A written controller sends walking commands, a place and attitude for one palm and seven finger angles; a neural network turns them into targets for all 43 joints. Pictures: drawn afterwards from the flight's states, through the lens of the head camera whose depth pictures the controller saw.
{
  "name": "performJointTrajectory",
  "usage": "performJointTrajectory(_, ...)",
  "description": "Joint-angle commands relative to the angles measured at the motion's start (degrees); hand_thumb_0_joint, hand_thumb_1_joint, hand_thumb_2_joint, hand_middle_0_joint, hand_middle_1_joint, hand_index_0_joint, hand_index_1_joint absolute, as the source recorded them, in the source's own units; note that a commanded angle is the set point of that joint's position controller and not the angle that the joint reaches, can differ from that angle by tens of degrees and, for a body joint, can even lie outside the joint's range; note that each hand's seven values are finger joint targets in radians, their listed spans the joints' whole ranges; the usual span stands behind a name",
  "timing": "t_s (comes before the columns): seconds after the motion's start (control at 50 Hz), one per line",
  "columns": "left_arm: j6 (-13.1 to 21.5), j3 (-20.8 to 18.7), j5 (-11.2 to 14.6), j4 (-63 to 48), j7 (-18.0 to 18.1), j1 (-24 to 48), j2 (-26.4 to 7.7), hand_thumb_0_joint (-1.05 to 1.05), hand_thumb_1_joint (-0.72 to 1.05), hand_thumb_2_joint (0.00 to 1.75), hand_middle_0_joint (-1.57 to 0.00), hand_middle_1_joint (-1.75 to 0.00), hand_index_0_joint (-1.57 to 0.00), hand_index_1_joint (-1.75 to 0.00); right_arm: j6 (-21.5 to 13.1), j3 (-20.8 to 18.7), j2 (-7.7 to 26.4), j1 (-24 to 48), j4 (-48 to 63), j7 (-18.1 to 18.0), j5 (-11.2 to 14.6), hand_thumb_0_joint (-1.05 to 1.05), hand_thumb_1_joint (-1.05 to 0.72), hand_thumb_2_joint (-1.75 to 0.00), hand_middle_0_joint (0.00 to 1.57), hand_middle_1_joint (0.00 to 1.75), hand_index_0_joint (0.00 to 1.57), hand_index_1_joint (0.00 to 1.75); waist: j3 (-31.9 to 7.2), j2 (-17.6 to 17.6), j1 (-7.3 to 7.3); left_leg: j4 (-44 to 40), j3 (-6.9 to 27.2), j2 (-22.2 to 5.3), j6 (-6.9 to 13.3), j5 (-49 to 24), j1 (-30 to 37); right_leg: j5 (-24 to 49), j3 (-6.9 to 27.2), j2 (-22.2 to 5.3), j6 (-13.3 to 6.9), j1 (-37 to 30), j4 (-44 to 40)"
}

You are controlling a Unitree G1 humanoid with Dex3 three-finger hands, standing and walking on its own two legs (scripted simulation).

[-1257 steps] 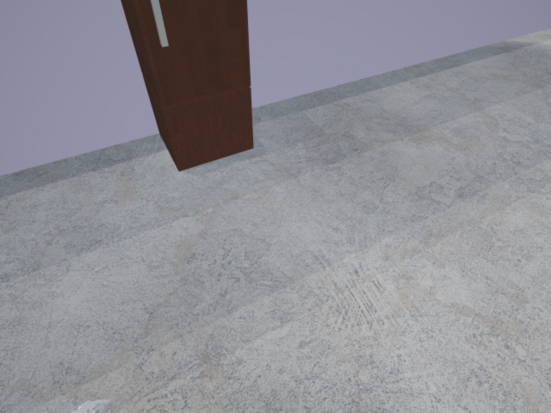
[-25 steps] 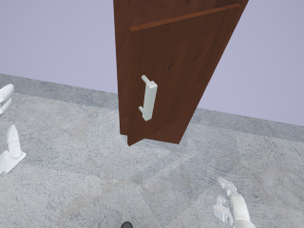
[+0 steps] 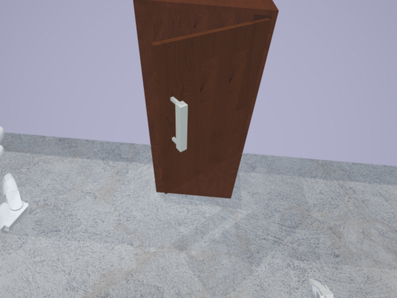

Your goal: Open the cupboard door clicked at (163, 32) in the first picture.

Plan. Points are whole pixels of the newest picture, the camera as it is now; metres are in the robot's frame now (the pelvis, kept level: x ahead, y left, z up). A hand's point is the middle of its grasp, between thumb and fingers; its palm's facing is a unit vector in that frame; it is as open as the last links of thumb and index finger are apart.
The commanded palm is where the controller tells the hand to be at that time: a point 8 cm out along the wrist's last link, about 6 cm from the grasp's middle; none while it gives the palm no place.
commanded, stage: stop stepping back and stand still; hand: left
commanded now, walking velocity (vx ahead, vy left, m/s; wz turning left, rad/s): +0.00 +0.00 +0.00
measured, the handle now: (177, 124) +0.59 +0.08 +0.02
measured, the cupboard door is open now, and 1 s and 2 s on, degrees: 42 42 42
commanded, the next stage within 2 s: let the arm hang, fingers relaxed in 0.34 s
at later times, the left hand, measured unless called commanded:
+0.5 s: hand (39, 228) +0.20 +0.26 +0.11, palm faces +0.27 -0.82 -0.51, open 7.4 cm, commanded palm none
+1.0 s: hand out of the picture -0.14 +0.19 -0.16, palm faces +0.06 -0.98 -0.21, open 7.3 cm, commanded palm none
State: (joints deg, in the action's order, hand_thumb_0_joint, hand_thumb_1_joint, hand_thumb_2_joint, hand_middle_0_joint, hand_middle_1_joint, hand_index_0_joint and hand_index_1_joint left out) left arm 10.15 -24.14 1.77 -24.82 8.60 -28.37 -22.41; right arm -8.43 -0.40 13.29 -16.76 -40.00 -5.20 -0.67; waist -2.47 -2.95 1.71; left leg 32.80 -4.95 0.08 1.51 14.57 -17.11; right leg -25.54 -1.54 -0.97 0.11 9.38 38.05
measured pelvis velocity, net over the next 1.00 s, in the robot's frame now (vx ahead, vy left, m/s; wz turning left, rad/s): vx -0.05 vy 0.01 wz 0.03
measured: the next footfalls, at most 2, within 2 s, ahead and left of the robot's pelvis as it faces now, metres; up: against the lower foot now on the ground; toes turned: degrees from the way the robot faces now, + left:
none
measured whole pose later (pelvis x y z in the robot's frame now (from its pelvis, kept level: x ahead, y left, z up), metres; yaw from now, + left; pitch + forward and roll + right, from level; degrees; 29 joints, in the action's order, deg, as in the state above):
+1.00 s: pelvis -0.05 +0.01 +0.01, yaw +2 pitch -1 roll -1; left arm -1.5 -0.4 -0.7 67.4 0.7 -21.5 -10.7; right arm 2.1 0.4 9.2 -16.9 -65.2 -1.3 -1.4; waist 4.7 1.0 -1.0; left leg 25.9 1.3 1.1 1.2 9.2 -15.6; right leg -13.7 -5.0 0.2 -1.4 10.3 24.9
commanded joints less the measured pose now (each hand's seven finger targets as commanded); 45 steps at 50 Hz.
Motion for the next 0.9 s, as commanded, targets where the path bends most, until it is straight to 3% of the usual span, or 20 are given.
performJointTrajectory(0.0, 4.8, -8.0, 0.3, -16.3, 1.1, -1.2, -12.6, 0.00, 0.90, 0.90, -0.20, -0.30, -0.20, -0.30, -4.9, -1.6, 6.3, 7.8, 10.3, 0.7, 0.1, 0.00, -0.90, -0.90, 0.20, 0.30, 0.20, 0.30, -0.6, 13.9, -1.58, -15.0, 16.9, -13.5, 6.9, -9.6, 1.7, -2.1, -1.0, 0.9, 0.4, 3.9, 0.4)
performJointTrajectory(0.04, 4.7, -9.8, 0.4, -13.8, 1.1, -5.0, -13.4, 0.00, 0.90, 0.90, -0.20, -0.30, -0.20, -0.30, -4.4, -1.5, 6.4, 8.4, 10.9, 0.8, 0.2, 0.00, -0.90, -0.90, 0.20, 0.30, 0.20, 0.30, -0.1, 13.9, -2.11, -14.1, 10.0, -9.7, 3.4, 1.3, -4.6, 4.9, -2.4, 0.6, -0.3, -2.9, -9.3)
performJointTrajectory(0.06, 4.8, -8.8, 0.3, -12.7, 0.9, -5.0, -12.1, 0.00, 0.90, 0.90, -0.20, -0.30, -0.20, -0.30, -3.9, -1.5, 5.8, 8.8, 11.6, 0.8, 0.2, 0.00, -0.90, -0.90, 0.20, 0.30, 0.20, 0.30, 1.9, 10.2, -1.53, -11.2, 7.5, -6.7, 1.6, 6.3, -7.8, 6.5, 1.0, -0.8, -1.4, -3.4, -14.8)
performJointTrajectory(0.1, 4.9, -8.4, 0.8, -9.8, 0.4, -5.1, -11.6, 0.00, 0.90, 0.90, -0.20, -0.30, -0.20, -0.30, -2.8, -2.3, 5.2, 7.9, 11.4, 1.2, 0.2, 0.00, -0.90, -0.90, 0.20, 0.30, 0.20, 0.30, 3.9, -3.1, -0.98, 5.2, 4.5, -1.0, -1.4, 6.7, -5.8, -6.8, 18.5, -10.2, -6.5, 7.4, -26.6)
performJointTrajectory(0.12, 4.7, -7.7, 1.2, -10.1, 0.4, -4.1, -11.1, 0.00, 0.90, 0.90, -0.20, -0.30, -0.20, -0.30, -2.4, -2.6, 5.3, 7.6, 10.7, 1.3, 0.6, 0.00, -0.90, -0.90, 0.20, 0.30, 0.20, 0.30, 5.3, -7.5, -1.15, 14.6, 5.1, -0.4, -1.8, 4.5, -5.6, -6.0, 23.5, -15.0, -9.2, 11.3, -29.7)
performJointTrajectory(0.14, 4.9, -7.5, 1.1, -10.1, 0.6, -2.0, -11.0, 0.00, 0.90, 0.90, -0.20, -0.30, -0.20, -0.30, -2.4, -2.4, 5.4, 8.0, 10.6, 1.3, 0.7, 0.00, -0.90, -0.90, 0.20, 0.30, 0.20, 0.30, 5.3, -5.5, -1.01, 18.8, 6.1, -0.8, -1.7, 5.3, -7.4, 2.4, 23.1, -15.8, -10.3, 10.1, -28.2)
performJointTrajectory(0.16, 5.1, -6.6, 0.8, -9.1, 0.5, 0.4, -10.6, 0.00, 0.90, 0.90, -0.20, -0.30, -0.20, -0.30, -2.6, -1.7, 4.9, 7.6, 10.1, 1.2, 0.4, 0.00, -0.90, -0.90, 0.20, 0.30, 0.20, 0.30, 5.0, -4.2, -0.67, 15.9, 7.1, -2.1, -1.3, 6.5, -7.7, 9.8, 17.7, -15.1, -9.7, 7.4, -25.2)
performJointTrajectory(0.22, 5.2, -5.0, 0.0, -8.1, 0.8, 4.6, -9.9, 0.00, 0.90, 0.90, -0.20, -0.30, -0.20, -0.30, -3.7, -0.9, 4.8, 8.2, 9.5, 0.1, 0.2, 0.00, -0.90, -0.90, 0.20, 0.30, 0.20, 0.30, 2.1, 0.2, -0.55, -5.9, 5.2, -1.8, -0.2, -3.8, 4.1, 17.4, 7.7, -7.8, -3.8, 4.9, -17.5)
performJointTrajectory(0.24, 5.2, -4.2, 0.1, -9.2, 0.8, 5.4, -9.8, 0.00, 0.90, 0.90, -0.20, -0.30, -0.20, -0.30, -4.1, -1.5, 5.6, 9.0, 9.7, -0.4, 0.3, 0.00, -0.90, -0.90, 0.20, 0.30, 0.20, 0.30, 1.2, 4.1, -1.21, -9.3, 7.4, -3.5, 0.1, -8.6, 7.8, 17.3, 6.0, -5.2, -1.9, 5.2, -15.8)
performJointTrajectory(0.26, 5.4, -4.0, 0.0, -11.3, 0.7, 5.8, -9.9, 0.00, 0.90, 0.90, -0.20, -0.30, -0.20, -0.30, -4.4, -1.8, 6.3, 9.3, 10.5, -0.5, 0.4, 0.00, -0.90, -0.90, 0.20, 0.30, 0.20, 0.30, 0.1, 7.2, -1.98, -10.3, 9.9, -5.8, 0.8, -12.6, 9.5, 16.8, 5.0, -3.0, -0.6, 5.1, -14.5)
performJointTrajectory(0.28, 5.4, -4.2, -0.1, -12.0, 0.7, 5.1, -10.4, 0.00, 0.90, 0.90, -0.20, -0.30, -0.20, -0.30, -4.5, -2.0, 6.8, 9.3, 11.0, -0.5, 0.5, 0.00, -0.90, -0.90, 0.20, 0.30, 0.20, 0.30, -0.8, 6.1, -2.25, -9.6, 10.7, -6.7, 1.3, -15.9, 9.4, 18.6, 4.6, -1.7, 0.1, 3.8, -14.5)
performJointTrajectory(0.32, 5.0, -4.9, -0.5, -13.4, 0.4, 3.6, -11.1, 0.00, 0.90, 0.90, -0.20, -0.30, -0.20, -0.30, -4.3, -1.2, 5.5, 8.8, 11.2, -0.1, 0.2, 0.00, -0.90, -0.90, 0.20, 0.30, 0.20, 0.30, -3.4, 8.4, -1.89, -8.8, 9.9, -5.7, 0.8, -26.9, 9.9, 26.8, 2.1, -1.0, 0.3, 0.5, -11.2)
performJointTrajectory(0.4, 4.9, -6.2, 0.2, -14.6, 0.5, -1.7, -11.2, 0.00, 0.90, 0.90, -0.20, -0.30, -0.20, -0.30, -4.0, -1.5, 5.6, 9.2, 12.3, 0.3, 0.4, 0.00, -0.90, -0.90, 0.20, 0.30, 0.20, 0.30, -6.2, 7.0, -2.19, -7.8, 8.5, -5.0, 0.0, -27.2, 8.8, 30.2, 2.6, -1.4, 0.0, -3.5, -13.0)
performJointTrajectory(0.42, -4.1, 17.5, -4.4, 32.7, -6.9, 3.1, -0.1, 0.00, 0.90, 0.90, -0.20, -0.30, -0.20, -0.30, -4.0, -4.9, 15.2, 12.1, -2.3, 5.0, 0.9, 0.00, -0.90, -0.90, 0.20, 0.30, 0.20, 0.30, -1.1, 6.0, 0.09, -0.1, 9.4, -5.4, 0.6, -34.4, 2.5, 37.9, 1.2, -5.5, -1.6, 3.7, -5.9)
performJointTrajectory(0.44, -8.1, 17.1, -3.9, 34.7, -8.2, 3.0, 0.6, 0.00, 0.90, 0.90, -0.20, -0.30, -0.20, -0.30, -0.4, -5.2, 12.2, 7.8, -2.7, 5.1, 1.1, 0.00, -0.90, -0.90, 0.20, 0.30, 0.20, 0.30, -4.5, 3.5, -1.30, -1.1, 9.2, -5.7, -0.1, -37.5, 5.7, 34.1, 4.2, -5.1, -2.1, 3.6, -7.7)
performJointTrajectory(0.48, -9.2, 17.9, -3.8, 39.5, -8.5, 7.0, 0.4, 0.00, 0.90, 0.90, -0.20, -0.30, -0.20, -0.30, 2.7, -3.6, 11.5, 7.9, -2.0, 4.9, 0.7, 0.00, -0.90, -0.90, 0.20, 0.30, 0.20, 0.30, -4.0, 1.1, -1.62, -4.0, 13.3, -7.6, 2.2, -24.7, 1.1, 19.7, 2.0, -3.5, -2.0, 3.9, -7.1)
performJointTrajectory(0.54, -9.2, 18.7, -3.9, 49.8, -8.7, 12.0, -2.3, 0.00, 0.90, 0.90, -0.20, -0.30, -0.20, -0.30, 4.6, -2.5, 12.0, 10.2, -3.1, 5.0, -0.4, 0.00, -0.90, -0.90, 0.20, 0.30, 0.20, 0.30, -2.4, -5.2, -2.47, -5.6, 14.1, -6.2, 2.3, -18.5, -1.7, 19.1, 3.6, -4.5, -2.8, 1.5, -9.1)
performJointTrajectory(0.72, -10.2, 22.5, -2.6, 77.5, -8.0, 14.1, 1.2, 0.00, 0.90, 0.90, -0.20, -0.30, -0.20, -0.30, 8.6, -0.1, 6.4, 8.5, -14.1, 4.4, -0.8, 0.00, -0.90, -0.90, 0.20, 0.30, 0.20, 0.30, 2.1, 9.4, -1.51, -11.8, 11.8, -3.4, 0.3, -1.7, 3.2, 6.1, 5.9, -5.3, -3.6, 3.9, -18.7)
performJointTrajectory(0.78, -10.1, 22.3, -2.4, 82.4, -7.9, 11.7, 2.7, 0.00, 0.90, 0.90, -0.20, -0.30, -0.20, -0.30, 8.8, -0.2, 5.0, 5.6, -17.1, 3.9, -0.7, 0.00, -0.90, -0.90, 0.20, 0.30, 0.20, 0.30, 1.3, 10.7, -1.51, -11.9, 11.9, -3.7, 0.4, -1.3, 3.8, 7.0, 4.9, -5.2, -3.8, 2.5, -19.5)
performJointTrajectory(0.88, -10.3, 22.7, -2.2, 87.6, -7.6, 8.8, 5.2, 0.00, 0.90, 0.90, -0.20, -0.30, -0.20, -0.30, 9.2, -0.3, 3.5, 1.1, -20.8, 3.3, -0.4, 0.00, -0.90, -0.90, 0.20, 0.30, 0.20, 0.30, 5.2, 5.6, -1.33, -12.9, 12.5, -4.3, 0.9, 0.4, 3.4, 5.6, 3.2, -4.8, -3.7, 4.7, -20.2)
